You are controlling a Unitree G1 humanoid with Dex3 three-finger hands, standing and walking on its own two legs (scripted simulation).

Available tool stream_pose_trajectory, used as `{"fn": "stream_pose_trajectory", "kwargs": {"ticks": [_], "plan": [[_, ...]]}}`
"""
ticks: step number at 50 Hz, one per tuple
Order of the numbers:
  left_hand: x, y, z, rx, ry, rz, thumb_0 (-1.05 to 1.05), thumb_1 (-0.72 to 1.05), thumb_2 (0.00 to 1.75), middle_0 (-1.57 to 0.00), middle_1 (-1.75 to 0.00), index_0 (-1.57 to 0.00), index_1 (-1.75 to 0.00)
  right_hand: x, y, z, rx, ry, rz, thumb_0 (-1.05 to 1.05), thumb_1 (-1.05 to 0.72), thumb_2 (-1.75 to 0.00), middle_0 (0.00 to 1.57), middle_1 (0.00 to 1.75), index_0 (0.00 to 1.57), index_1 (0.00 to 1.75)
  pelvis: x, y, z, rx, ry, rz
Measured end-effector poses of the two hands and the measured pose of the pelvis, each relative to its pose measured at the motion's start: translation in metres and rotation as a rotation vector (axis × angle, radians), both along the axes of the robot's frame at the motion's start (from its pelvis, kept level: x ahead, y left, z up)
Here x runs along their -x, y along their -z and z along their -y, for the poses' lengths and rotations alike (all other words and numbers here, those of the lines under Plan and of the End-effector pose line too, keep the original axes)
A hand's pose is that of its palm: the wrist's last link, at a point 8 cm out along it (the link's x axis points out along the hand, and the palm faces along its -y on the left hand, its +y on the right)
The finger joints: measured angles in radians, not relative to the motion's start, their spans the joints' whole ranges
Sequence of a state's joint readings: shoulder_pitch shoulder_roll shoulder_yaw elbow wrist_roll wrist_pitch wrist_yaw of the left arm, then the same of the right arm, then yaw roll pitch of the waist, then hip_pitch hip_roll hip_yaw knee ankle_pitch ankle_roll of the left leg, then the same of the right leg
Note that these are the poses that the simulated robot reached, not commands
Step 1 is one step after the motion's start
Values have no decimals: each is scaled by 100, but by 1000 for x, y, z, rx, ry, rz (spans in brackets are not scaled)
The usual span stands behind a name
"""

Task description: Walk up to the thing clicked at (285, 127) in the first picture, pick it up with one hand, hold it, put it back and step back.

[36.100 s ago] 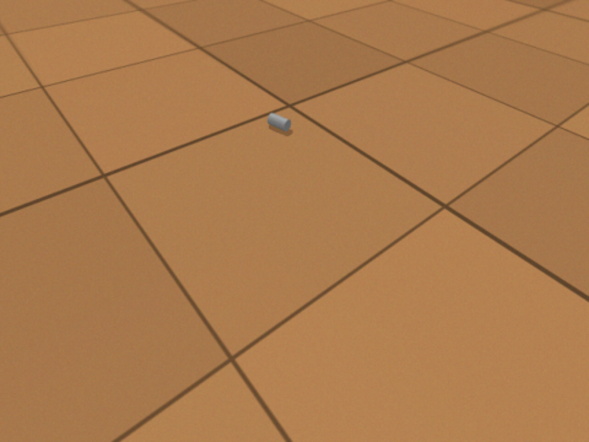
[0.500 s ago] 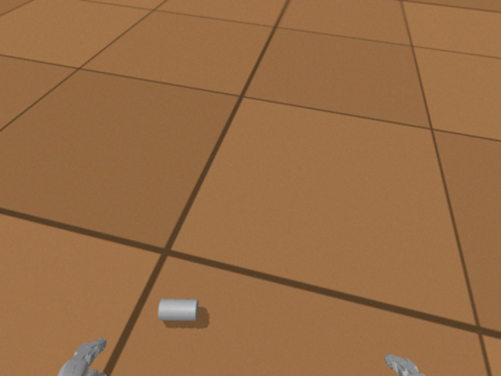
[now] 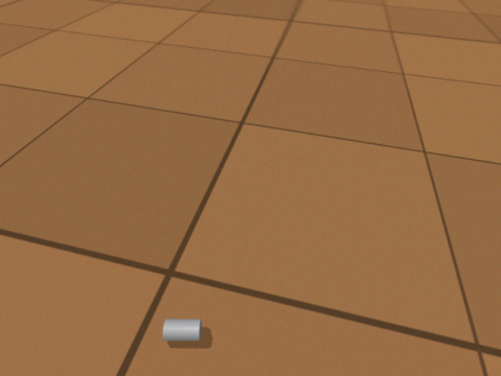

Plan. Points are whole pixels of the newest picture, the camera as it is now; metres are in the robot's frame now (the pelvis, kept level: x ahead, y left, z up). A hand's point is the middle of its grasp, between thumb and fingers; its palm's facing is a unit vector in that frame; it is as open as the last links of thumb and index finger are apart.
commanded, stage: stand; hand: left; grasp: from above
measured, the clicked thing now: (182, 329) +0.49 +0.24 -0.73
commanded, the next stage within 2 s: step back in 1.82 s
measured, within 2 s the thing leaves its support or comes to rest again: neither
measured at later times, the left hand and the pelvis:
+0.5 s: hand out of the picture +0.04 +0.23 -0.15, palm faces +0.01 -0.94 -0.34, open 7.4 cm; pelvis +0.00 -0.02 +0.01, yaw +0 degrees
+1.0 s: hand out of the picture +0.09 +0.22 -0.15, palm faces +0.01 -0.94 -0.33, open 7.4 cm; pelvis +0.01 -0.02 +0.01, yaw -1 degrees
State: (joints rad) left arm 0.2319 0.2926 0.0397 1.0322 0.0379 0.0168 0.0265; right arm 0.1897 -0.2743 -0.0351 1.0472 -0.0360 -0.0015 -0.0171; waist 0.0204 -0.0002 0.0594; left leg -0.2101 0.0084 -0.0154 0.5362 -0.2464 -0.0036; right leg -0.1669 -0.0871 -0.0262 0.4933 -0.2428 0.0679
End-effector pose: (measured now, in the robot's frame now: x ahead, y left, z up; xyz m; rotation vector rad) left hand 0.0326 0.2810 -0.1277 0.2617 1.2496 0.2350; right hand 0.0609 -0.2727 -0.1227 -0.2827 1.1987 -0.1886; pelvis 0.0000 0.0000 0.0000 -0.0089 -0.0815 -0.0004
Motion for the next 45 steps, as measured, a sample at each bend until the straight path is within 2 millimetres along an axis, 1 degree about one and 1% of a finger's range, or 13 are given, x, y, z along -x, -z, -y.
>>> {"fn": "stream_pose_trajectory", "kwargs": {"ticks": [9, 14, 18, 22, 27, 38, 45], "plan": [[7, -9, -2, -23, 4, -20, 1, 90, 90, -20, -30, -20, -30, 9, 0, 10, -7, 13, -21, 1, -90, -89, 20, 30, 20, 30, 6, -5, 5, -6, -1, 3], [11, -12, -1, -34, 2, -39, 0, 90, 90, -20, -30, -20, -30, 13, 0, 19, -7, 19, -38, 1, -90, -89, 20, 30, 20, 30, 5, -6, 10, -6, -2, 1], [10, -12, 2, -34, 1, -49, 0, 90, 90, -20, -30, -20, -30, 16, 0, 25, -2, 21, -56, 1, -90, -89, 20, 30, 20, 30, 3, -6, 14, -5, -1, -2], [4, -12, 6, -28, 4, -48, 1, 90, 90, -20, -30, -20, -30, 17, -1, 29, 2, 23, -72, 1, -90, -89, 20, 30, 20, 30, 1, -7, 16, -6, 0, -4], [-9, -12, 11, -17, 11, -37, 0, 90, 90, -20, -30, -20, -30, 15, -2, 32, 6, 25, -81, 1, -90, -89, 20, 30, 20, 30, -3, -8, 18, -6, 3, -7], [-40, -15, 16, -6, 29, 7, 0, 90, 90, -20, -30, -20, -30, -1, -5, 33, 8, 21, -58, 1, -90, -89, 20, 30, 20, 30, -11, -10, 20, -8, 9, -10], [-50, -18, 15, -10, 35, 36, 0, 90, 90, -20, -30, -20, -30, -10, -7, 32, 7, 17, -28, 1, -90, -89, 20, 30, 20, 30, -11, -11, 20, -8, 10, -4]]}}
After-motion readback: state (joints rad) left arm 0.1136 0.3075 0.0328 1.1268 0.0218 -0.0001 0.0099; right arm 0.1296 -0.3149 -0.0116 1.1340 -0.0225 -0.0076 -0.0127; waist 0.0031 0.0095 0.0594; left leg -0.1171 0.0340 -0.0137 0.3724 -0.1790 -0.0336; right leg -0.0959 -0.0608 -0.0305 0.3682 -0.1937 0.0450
